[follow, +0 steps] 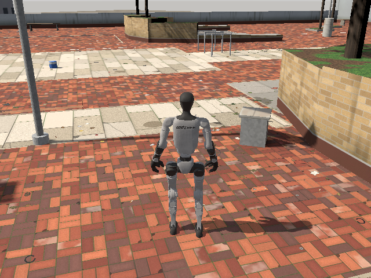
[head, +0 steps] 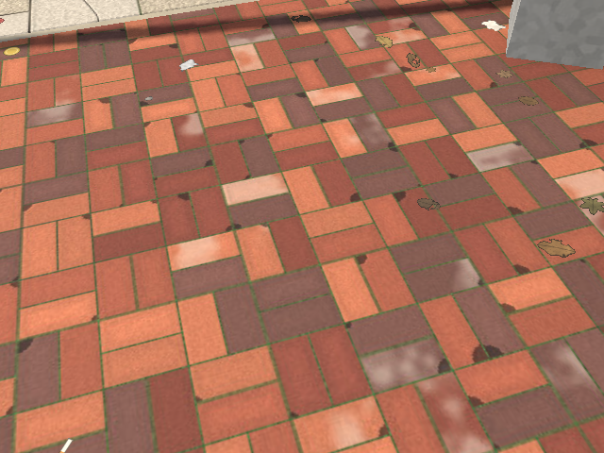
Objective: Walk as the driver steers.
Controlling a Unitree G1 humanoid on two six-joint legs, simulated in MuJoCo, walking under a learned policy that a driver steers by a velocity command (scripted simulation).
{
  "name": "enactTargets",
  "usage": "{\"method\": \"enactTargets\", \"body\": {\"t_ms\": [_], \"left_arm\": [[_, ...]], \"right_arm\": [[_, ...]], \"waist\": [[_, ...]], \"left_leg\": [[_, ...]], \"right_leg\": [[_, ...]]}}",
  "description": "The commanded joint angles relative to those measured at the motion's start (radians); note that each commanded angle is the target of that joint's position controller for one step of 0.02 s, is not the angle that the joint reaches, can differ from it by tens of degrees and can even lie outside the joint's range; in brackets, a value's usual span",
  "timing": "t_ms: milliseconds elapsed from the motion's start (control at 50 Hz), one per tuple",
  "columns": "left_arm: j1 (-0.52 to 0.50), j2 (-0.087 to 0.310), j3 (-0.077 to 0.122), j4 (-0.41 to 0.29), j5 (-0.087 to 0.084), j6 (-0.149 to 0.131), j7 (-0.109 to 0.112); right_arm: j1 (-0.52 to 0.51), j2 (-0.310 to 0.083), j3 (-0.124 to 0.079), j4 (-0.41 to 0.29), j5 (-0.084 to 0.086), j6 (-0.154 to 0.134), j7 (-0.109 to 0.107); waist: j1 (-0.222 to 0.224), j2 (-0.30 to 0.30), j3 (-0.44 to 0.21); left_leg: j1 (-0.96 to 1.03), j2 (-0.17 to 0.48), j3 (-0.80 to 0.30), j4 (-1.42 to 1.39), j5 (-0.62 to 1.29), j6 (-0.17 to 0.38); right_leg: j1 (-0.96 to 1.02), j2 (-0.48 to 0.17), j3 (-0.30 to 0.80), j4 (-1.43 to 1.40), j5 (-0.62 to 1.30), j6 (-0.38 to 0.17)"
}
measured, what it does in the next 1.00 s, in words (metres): walks ahead: left foot, then right foot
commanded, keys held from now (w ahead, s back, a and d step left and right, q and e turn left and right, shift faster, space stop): w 1.00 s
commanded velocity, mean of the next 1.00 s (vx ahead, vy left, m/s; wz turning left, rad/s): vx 0.45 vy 0.00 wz -0.01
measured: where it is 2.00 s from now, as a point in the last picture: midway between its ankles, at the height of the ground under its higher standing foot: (274, 277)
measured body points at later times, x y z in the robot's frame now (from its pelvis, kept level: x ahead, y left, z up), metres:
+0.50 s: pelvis +0.18 +0.05 +0.00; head +0.20 +0.06 +0.45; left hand +0.20 +0.33 -0.13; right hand +0.35 -0.20 -0.10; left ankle +0.22 +0.15 -0.73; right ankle +0.06 -0.10 -0.65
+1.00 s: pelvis +0.45 +0.01 -0.01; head +0.49 +0.00 +0.44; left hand +0.65 +0.26 -0.09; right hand +0.44 -0.26 -0.15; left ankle +0.27 +0.15 -0.66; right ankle +0.55 -0.08 -0.73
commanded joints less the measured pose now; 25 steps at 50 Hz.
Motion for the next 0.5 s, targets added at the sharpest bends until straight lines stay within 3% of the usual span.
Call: {"method": "enactTargets", "body": {"t_ms": [20, 40, 60, 80, 100, 140, 180, 240, 300, 340, 380, 400, 420, 440, 460, 480, 500], "left_arm": [[0.15, 0.126, 0.038, -0.013, 0.003, -0.035, 0.005], [0.204, 0.208, 0.063, 0.014, -0.006, -0.038, 0.005], [0.198, 0.221, 0.067, 0.005, 0.001, -0.054, 0.003], [0.168, 0.175, 0.054, -0.002, 0.006, -0.071, 0.006], [0.143, 0.145, 0.046, -0.009, -0.003, -0.083, 0.004], [0.134, 0.132, 0.044, -0.006, -0.022, -0.089, 0.003], [0.141, 0.121, 0.042, 0.004, -0.018, -0.085, 0.0], [0.161, 0.154, 0.054, 0.018, -0.021, -0.081, -0.003], [0.185, 0.185, 0.065, 0.038, -0.031, -0.078, -0.009], [0.17, 0.196, 0.07, 0.047, -0.038, -0.075, -0.01], [0.15, 0.185, 0.065, 0.05, -0.037, -0.071, -0.009], [0.143, 0.148, 0.052, 0.049, -0.029, -0.073, -0.008], [0.171, 0.069, 0.028, 0.009, -0.018, -0.085, -0.007], [0.174, 0.06, 0.021, 0.001, -0.022, -0.106, -0.003], [0.141, 0.142, 0.044, -0.001, -0.042, -0.118, -0.009], [0.087, 0.153, 0.046, -0.009, -0.049, -0.123, -0.013], [0.058, 0.141, 0.045, -0.011, -0.039, -0.123, -0.011]], "right_arm": [[-0.108, -0.092, -0.023, -0.085, 0.011, -0.015, -0.009], [-0.13, -0.056, -0.017, -0.113, 0.019, -0.033, -0.008], [-0.169, -0.115, -0.033, -0.126, 0.017, -0.052, -0.009], [-0.147, -0.147, -0.049, -0.119, 0.023, -0.062, -0.004], [-0.113, -0.137, -0.05, -0.095, 0.019, -0.064, 0.002], [-0.131, -0.111, -0.047, -0.086, 0.003, -0.071, 0.01], [-0.161, -0.074, -0.036, -0.086, 0.002, -0.072, 0.021], [-0.212, -0.054, -0.022, -0.096, 0.009, -0.066, 0.031], [-0.241, -0.082, -0.022, -0.109, 0.016, -0.066, 0.035], [-0.212, -0.108, -0.028, -0.106, 0.018, -0.07, 0.036], [-0.078, -0.146, -0.048, -0.059, 0.01, -0.068, 0.027], [0.064, -0.194, -0.07, -0.019, 0.009, -0.069, 0.017], [0.195, -0.296, -0.095, -0.001, -0.012, -0.064, 0.008], [0.258, -0.288, -0.092, 0.017, -0.001, -0.061, 0.015], [0.19, -0.23, -0.069, 0.009, 0.003, -0.066, 0.018], [0.129, -0.19, -0.058, -0.006, 0.001, -0.068, 0.018], [0.072, -0.167, -0.05, -0.014, -0.006, -0.07, 0.021]], "waist": [[0.075, -0.004, 0.02], [0.075, -0.24, 0.057], [0.106, -0.278, 0.119], [0.073, -0.219, 0.117], [0.053, -0.175, 0.095], [0.056, -0.116, 0.069], [0.06, -0.108, 0.046], [0.082, -0.131, 0.048], [0.091, -0.136, 0.066], [0.06, -0.134, 0.067], [-0.012, -0.114, 0.019], [-0.074, -0.062, -0.063], [-0.1, 0.168, -0.196], [-0.115, 0.32, -0.265], [-0.099, 0.224, -0.159], [-0.074, 0.162, -0.078], [-0.049, 0.101, -0.02]], "left_leg": [[-0.202, 0.144, -0.19, -0.058, -0.415, 0.06], [-0.345, -0.013, 0.016, 0.192, -0.302, -0.003], [-0.449, 0.007, -0.041, 0.355, -0.308, 0.004], [-0.503, 0.046, -0.095, 0.439, -0.264, 0.013], [-0.518, 0.063, -0.101, 0.458, -0.211, 0.016], [-0.515, 0.092, -0.092, 0.411, -0.093, 0.003], [-0.404, 0.078, -0.047, 0.315, 0.003, -0.021], [-0.246, 0.053, -0.008, 0.156, 0.066, -0.041], [-0.181, 0.052, -0.009, 0.076, 0.054, -0.031], [-0.113, 0.053, -0.011, 0.028, 0.053, -0.005], [0.083, 0.023, 0.013, -0.013, 0.042, 0.026], [0.281, 0.065, -0.041, -0.023, 0.041, 0.058], [0.598, 0.299, -0.39, -0.073, -0.065, 0.172], [0.674, 0.409, -0.741, -0.233, -0.255, 0.265], [0.591, 0.399, -0.689, -0.253, -0.336, 0.246], [0.484, 0.361, -0.57, -0.257, -0.3, 0.214], [0.379, 0.319, -0.48, -0.283, -0.216, 0.198]], "right_leg": [[0.184, -0.113, 0.153, -0.209, -0.15, -0.11], [0.21, -0.235, 0.407, -0.377, -0.414, -0.199], [0.214, -0.332, 0.593, -0.47, -0.412, -0.259], [0.244, -0.327, 0.562, -0.446, -0.339, -0.25], [0.282, -0.291, 0.489, -0.431, -0.26, -0.223], [0.33, -0.251, 0.368, -0.43, -0.073, -0.183], [0.286, -0.194, 0.241, -0.431, 0.084, -0.16], [0.205, -0.162, 0.144, -0.432, 0.143, -0.154], [0.197, -0.197, 0.156, -0.414, 0.125, -0.163], [0.195, -0.222, 0.168, -0.385, 0.127, -0.151], [0.159, -0.19, 0.128, -0.262, 0.28, -0.118], [0.089, -0.132, 0.06, -0.061, 0.359, -0.082], [-0.22, -0.014, -0.05, 0.32, 0.189, 0.0], [-0.41, 0.062, 0.035, 0.558, -0.224, 0.02], [-0.502, -0.004, 0.094, 0.678, -0.188, 0.003], [-0.514, -0.05, 0.074, 0.682, -0.099, -0.018], [-0.49, -0.08, 0.06, 0.636, -0.015, -0.022]]}}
